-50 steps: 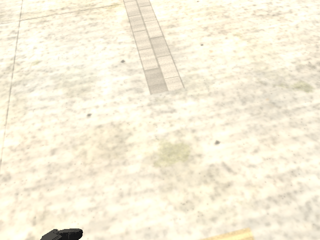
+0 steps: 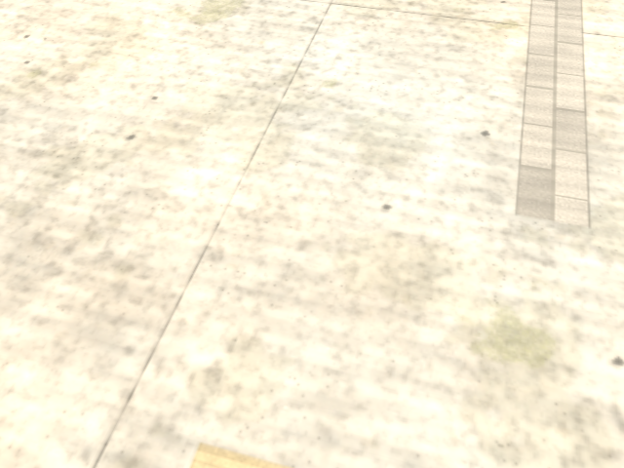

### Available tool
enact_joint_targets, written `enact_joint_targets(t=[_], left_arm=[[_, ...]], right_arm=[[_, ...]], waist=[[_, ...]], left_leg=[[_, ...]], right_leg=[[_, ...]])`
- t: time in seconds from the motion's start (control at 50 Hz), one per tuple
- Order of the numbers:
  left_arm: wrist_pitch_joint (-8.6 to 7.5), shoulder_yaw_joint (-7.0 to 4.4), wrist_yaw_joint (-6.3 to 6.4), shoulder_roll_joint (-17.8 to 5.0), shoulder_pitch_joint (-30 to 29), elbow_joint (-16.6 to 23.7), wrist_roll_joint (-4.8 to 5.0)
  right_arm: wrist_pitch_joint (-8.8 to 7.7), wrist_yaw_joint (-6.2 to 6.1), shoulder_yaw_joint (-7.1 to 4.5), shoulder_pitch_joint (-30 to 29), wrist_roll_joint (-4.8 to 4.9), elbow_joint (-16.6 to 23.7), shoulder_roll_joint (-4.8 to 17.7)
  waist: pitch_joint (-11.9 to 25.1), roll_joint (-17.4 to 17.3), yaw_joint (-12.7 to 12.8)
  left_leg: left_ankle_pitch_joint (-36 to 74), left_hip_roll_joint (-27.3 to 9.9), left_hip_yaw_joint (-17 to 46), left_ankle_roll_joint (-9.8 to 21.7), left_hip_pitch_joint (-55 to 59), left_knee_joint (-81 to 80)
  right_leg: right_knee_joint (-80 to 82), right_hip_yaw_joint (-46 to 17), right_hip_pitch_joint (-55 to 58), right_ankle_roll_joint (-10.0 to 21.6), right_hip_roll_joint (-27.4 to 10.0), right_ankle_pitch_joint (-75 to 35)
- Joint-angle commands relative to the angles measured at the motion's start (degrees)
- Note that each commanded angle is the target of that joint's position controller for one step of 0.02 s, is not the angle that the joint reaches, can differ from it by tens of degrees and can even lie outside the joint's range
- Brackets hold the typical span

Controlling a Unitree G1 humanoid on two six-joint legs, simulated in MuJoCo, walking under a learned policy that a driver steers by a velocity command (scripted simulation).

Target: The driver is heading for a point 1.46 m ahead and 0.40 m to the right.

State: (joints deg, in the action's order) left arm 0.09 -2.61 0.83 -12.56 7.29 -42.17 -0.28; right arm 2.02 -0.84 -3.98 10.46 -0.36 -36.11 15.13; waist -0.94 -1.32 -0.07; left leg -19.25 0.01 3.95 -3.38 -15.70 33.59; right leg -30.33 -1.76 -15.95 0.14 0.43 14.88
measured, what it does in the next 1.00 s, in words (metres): steps on the spot, turning right: left foot, then left foot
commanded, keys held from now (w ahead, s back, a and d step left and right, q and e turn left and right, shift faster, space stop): no key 0.04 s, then e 0.86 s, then no key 0.10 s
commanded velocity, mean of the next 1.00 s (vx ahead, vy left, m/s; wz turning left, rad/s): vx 0.00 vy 0.00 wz -0.40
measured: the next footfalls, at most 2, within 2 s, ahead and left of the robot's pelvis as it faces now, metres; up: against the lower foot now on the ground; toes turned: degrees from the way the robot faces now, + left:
left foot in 0.02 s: +0.03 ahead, +0.14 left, +0.00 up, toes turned -4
left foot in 0.76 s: +0.04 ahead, +0.13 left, +0.00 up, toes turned -26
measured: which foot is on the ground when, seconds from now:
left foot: up 0.00-0.00, down 0.02-0.36, up 0.38-0.74, down 0.76-1.00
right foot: down 0.00-0.76, up 0.78-1.00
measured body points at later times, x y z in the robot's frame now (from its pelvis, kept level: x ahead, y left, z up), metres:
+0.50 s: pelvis -0.03 +0.00 +0.00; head +0.00 -0.03 +0.44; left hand +0.16 +0.25 -0.09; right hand +0.09 -0.30 -0.10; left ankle -0.04 +0.14 -0.65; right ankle -0.01 -0.10 -0.73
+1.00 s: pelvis -0.04 +0.04 +0.01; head -0.01 +0.04 +0.46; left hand +0.22 +0.23 -0.10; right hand -0.05 -0.26 -0.08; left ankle +0.00 +0.14 -0.73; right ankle -0.12 -0.08 -0.65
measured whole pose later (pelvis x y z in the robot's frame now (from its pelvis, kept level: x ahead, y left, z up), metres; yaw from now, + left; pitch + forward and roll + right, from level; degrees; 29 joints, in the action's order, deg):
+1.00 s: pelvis -0.04 +0.04 +0.01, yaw -29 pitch +1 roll +0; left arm 3.6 -5.5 1.3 -18.8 11.6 -37.9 0.9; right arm 0.9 -3.3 -3.0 11.4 -0.9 -37.4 13.8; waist -2.3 2.2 -0.7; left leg -14.1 -1.1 -2.7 1.3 -12.4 25.3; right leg -62.9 -5.1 -30.2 -7.0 2.2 22.2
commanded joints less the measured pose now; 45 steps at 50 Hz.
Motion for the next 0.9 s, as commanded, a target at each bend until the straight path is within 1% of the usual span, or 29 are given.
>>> enact_joint_targets(t=[0.02, 0.04, 0.06, 0.08, 0.12, 0.16, 0.24, 0.28, 0.32, 0.34, 0.36, 0.38, 0.4, 0.42, 0.44, 0.46, 0.5, 0.58, 0.62, 0.66, 0.7, 0.74, 0.76, 0.78, 0.8, 0.82, 0.84, 0.86, 0.9], left_arm=[[-1.16, -1.06, -0.53, -6.17, -0.14, 3.22, -0.15], [-1.85, -1.2, -0.94, -6.78, 2.21, 3.31, -0.65], [-2.08, -0.93, -1.07, -6.36, 1.28, 2.79, -0.68], [-1.95, -1.02, -1.06, -7.17, -1.0, 3.0, -0.37], [-1.28, -1.28, -0.48, -7.55, -3.36, 4.22, 0.23], [-0.89, -1.7, -0.17, -7.98, -3.24, 5.28, 0.66], [-0.22, -2.56, -0.41, -7.91, -1.3, 6.43, 1.02], [0.31, -2.85, -0.93, -7.59, -0.1, 6.86, 0.95], [0.66, -3.0, -1.2, -7.14, 2.23, 6.38, 1.13], [0.74, -3.11, -1.36, -7.38, 3.27, 6.21, 0.91], [0.91, -3.92, -1.05, -10.82, 3.11, 6.74, 0.63], [0.73, -4.99, -0.81, -15.48, 4.04, 7.91, 0.08], [-0.17, -4.44, -1.07, -15.25, 7.64, 7.95, -1.35], [-0.88, -3.79, -1.18, -14.49, 6.69, 8.21, -1.67], [-0.86, -3.71, -0.78, -13.92, 3.61, 8.87, -0.64], [-0.4, -3.47, -0.25, -13.39, 1.18, 9.39, 0.46], [0.85, -2.94, 0.76, -12.36, -0.45, 9.67, 0.94], [2.6, -3.29, 2.38, -12.74, 1.34, 9.32, 1.09], [3.08, -3.65, 2.32, -13.2, 0.5, 9.72, 1.13], [2.9, -3.97, 1.29, -13.63, 0.64, 9.79, 1.11], [2.64, -4.23, 1.01, -13.99, 0.43, 9.3, 2.1], [2.63, -3.88, 1.26, -12.69, -0.56, 9.02, 3.12], [2.57, -3.55, 1.47, -11.19, -0.01, 9.06, 2.89], [2.01, -3.3, 1.71, -8.84, -0.05, 10.38, 2.58], [1.4, -4.82, 1.66, -13.35, 0.1, 10.6, 1.12], [1.4, -5.95, 1.39, -15.96, 1.85, 9.13, 0.94], [1.95, -6.08, 1.28, -15.42, 3.92, 7.34, 1.35], [2.47, -5.56, 1.31, -13.51, 5.28, 6.52, 1.15], [2.69, -4.52, 0.75, -10.93, 3.95, 7.73, 1.32]], right_arm=[[-0.66, -0.04, -0.84, -0.23, -0.79, 4.12, 4.21], [-0.56, -0.31, -1.48, -1.01, -0.87, 4.21, 7.42], [-0.74, -0.02, -1.37, -0.03, -1.11, 3.29, 5.35], [-1.04, 0.2, -0.87, -0.11, -1.45, 3.57, 3.47], [-1.56, -0.37, -1.44, -0.73, -1.43, 3.96, 5.26], [-1.83, -1.17, -1.97, 0.97, -1.22, 4.11, 6.3], [-1.5, -2.21, -2.64, 1.83, -0.57, 5.01, 7.43], [-1.74, -2.68, -2.49, -0.57, -0.19, 6.04, 7.23], [-2.14, -2.76, -2.48, -3.1, 0.33, 6.78, 7.45], [-2.13, -2.8, -2.58, -3.09, 0.76, 6.67, 7.41], [-2.08, -2.84, -2.4, -0.48, 0.7, 6.56, 5.92], [-1.96, -3.1, -1.9, -1.68, 0.13, 8.15, 3.99], [-2.01, -3.37, -1.5, -5.67, 0.0, 9.31, 3.66], [-1.79, -3.24, -1.87, -4.06, 0.57, 8.05, 4.98], [-1.44, -3.17, -2.07, -2.48, 0.46, 6.45, 5.31], [-1.25, -3.17, -2.27, -2.18, 0.06, 5.91, 5.68], [-1.26, -2.71, -1.99, -2.59, -0.15, 5.59, 4.25], [-1.96, -1.5, -0.81, -3.52, 0.8, 4.55, 2.49], [-2.26, -0.93, -0.7, -3.53, 1.1, 3.92, 2.71], [-2.35, -0.37, -1.16, -3.46, 0.94, 3.7, 4.07], [-2.63, -0.4, -1.72, -1.01, 1.44, 2.85, 5.32], [-2.75, -0.51, -2.06, 2.97, 1.34, 0.84, 5.33], [-2.63, -0.78, -2.77, 4.4, 0.64, 0.36, 7.79], [-2.45, -1.0, -3.83, 3.26, -1.46, 1.3, 13.53], [-2.99, -0.3, -3.45, 0.33, -3.72, 2.81, 11.97], [-3.36, -0.52, -2.24, -3.81, -3.18, 4.21, 8.4], [-3.36, -0.85, -1.51, -6.69, -1.99, 4.64, 6.11], [-3.11, -1.53, -1.28, -7.0, -0.52, 4.45, 5.65], [-2.53, -2.53, -0.87, -5.34, -0.27, 4.06, 5.84]], waist=[[6.19, 6.81, -0.08], [5.91, 0.64, 2.78], [5.95, -2.62, 1.53], [3.78, -1.54, 0.19], [0.89, -2.41, -0.2], [0.73, -4.18, -0.51], [1.61, -8.89, -0.28], [2.29, -8.99, 0.41], [2.44, -6.63, 1.75], [2.25, -4.37, 2.01], [1.27, 4.15, 0.08], [1.3, 18.59, -0.13], [4.6, 19.14, 4.02], [6.23, 13.32, 2.88], [6.15, 8.21, 1.17], [5.87, 6.1, 0.4], [6.63, 6.65, -0.25], [7.43, 7.81, 0.68], [6.5, 9.42, 0.9], [5.29, 10.79, 1.68], [4.98, 11.57, 0.82], [5.22, 11.17, -1.48], [5.86, 7.23, -1.22], [4.41, -9.54, 0.57], [2.95, -12.62, 0.28], [2.79, -8.36, 2.15], [2.21, -6.01, 3.34], [1.49, -5.64, 2.99], [0.4, -5.32, 1.6]], left_leg=[[15.42, -2.11, 1.56, 1.5, 8.69, -8.92], [18.1, -3.71, 3.31, 3.71, 8.35, -5.46], [9.44, -3.05, 2.82, 5.07, 4.78, -6.04], [4.83, -2.68, 2.72, 5.03, 3.11, -7.4], [3.28, -2.7, 2.37, 4.54, 1.81, -7.93], [3.53, -4.34, 3.07, 5.49, 1.85, -8.53], [6.55, -12.6, 9.0, 11.15, 2.42, -11.26], [11.68, -15.95, 10.14, 13.42, 0.9, -10.15], [14.67, -15.52, 7.15, 12.4, -0.94, -6.49], [12.39, -13.2, 3.94, 10.33, -2.59, -3.06], [5.86, -7.25, -2.38, 6.16, -6.15, 5.95], [-6.05, 2.94, -9.2, 0.15, -16.34, 20.66], [-21.0, 3.98, -0.74, -0.6, -23.05, 32.59], [-19.21, 2.43, 2.13, -0.51, -23.62, 38.75], [-15.0, 1.54, 2.11, -0.71, -23.51, 40.61], [-10.83, 0.73, 2.1, -0.94, -23.3, 38.49], [-5.64, 1.17, 0.13, -1.62, -18.63, 34.27], [-3.92, 2.24, 0.39, -1.69, -13.55, 19.89], [-5.02, 2.68, 0.34, -1.28, -9.41, 13.03], [-5.28, 3.45, -0.01, -0.22, -6.88, 7.32], [-3.11, 3.77, 0.71, 0.5, -3.63, 0.32], [5.84, 3.06, -0.57, 2.31, 4.23, -11.87], [7.73, -3.22, 3.69, 4.38, 10.47, -14.16], [9.74, -15.75, 19.24, 11.22, 12.12, -17.8], [14.79, -23.41, 26.42, 18.46, 6.7, -19.35], [15.58, -21.64, 21.73, 18.36, 4.73, -18.56], [14.52, -17.09, 15.14, 15.54, 4.03, -17.5], [13.89, -14.3, 10.59, 13.9, 4.79, -16.92], [18.98, -12.94, 5.77, 14.41, 5.4, -16.29]], right_leg=[[4.72, -7.86, 1.57, 4.52, -7.39, -13.24], [4.18, -5.03, -0.19, 2.28, -4.47, -8.47], [4.17, -2.65, 1.65, 0.54, -2.86, -3.65], [3.12, -2.46, 1.05, -0.12, -2.45, -2.21], [0.73, -2.63, -2.38, 0.46, -1.76, -3.72], [-2.37, -2.54, -4.75, 0.71, -0.67, -5.46], [-12.05, 0.03, -9.4, -0.05, 0.4, 0.49], [-17.35, 1.39, -9.41, 0.49, -0.54, 7.5], [-14.86, 2.11, -7.12, 1.75, -1.05, 6.52], [-9.54, 1.29, -4.57, 2.96, -1.0, 0.46], [-0.64, -7.61, -2.35, 5.8, -4.33, -11.81], [7.77, -26.6, 2.73, 14.49, -13.25, -18.53], [12.88, -37.36, 7.57, 20.94, -19.1, -20.02], [11.75, -34.18, 8.8, 20.31, -19.09, -18.68], [9.76, -29.42, 8.08, 17.29, -16.38, -16.81], [9.16, -25.98, 6.76, 14.91, -14.59, -16.04], [9.06, -20.98, 3.88, 12.7, -10.41, -16.36], [10.68, -21.69, 6.71, 12.29, -9.34, -10.22], [11.41, -23.14, 5.04, 12.27, -8.99, -5.69], [11.34, -25.01, 3.3, 12.3, -8.27, -3.44], [11.79, -28.47, 3.0, 11.34, -8.22, -2.1], [9.21, -27.1, 0.16, 8.08, -5.24, -1.84], [3.99, -23.89, -5.54, 5.06, -2.16, 3.94], [-9.72, -12.42, -16.99, 1.18, 7.45, 14.14], [-25.18, -8.5, -20.83, -1.65, 6.75, 20.22], [-33.85, -9.0, -19.84, -2.83, 4.34, 16.51], [-37.5, -7.94, -19.52, -3.74, 3.94, 12.59], [-41.32, -6.98, -20.57, -4.92, 3.79, 9.16], [-43.37, -4.62, -22.02, -6.49, 3.05, 6.54]])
